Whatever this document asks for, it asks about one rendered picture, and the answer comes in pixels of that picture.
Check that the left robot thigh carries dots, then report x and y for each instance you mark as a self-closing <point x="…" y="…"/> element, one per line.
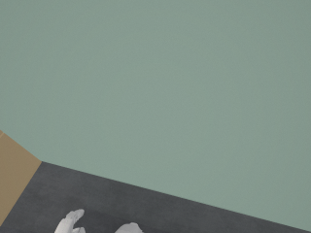
<point x="129" y="228"/>

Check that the cupboard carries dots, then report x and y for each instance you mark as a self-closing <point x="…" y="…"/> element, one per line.
<point x="17" y="167"/>

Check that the left robot hand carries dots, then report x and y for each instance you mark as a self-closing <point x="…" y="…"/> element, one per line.
<point x="67" y="224"/>

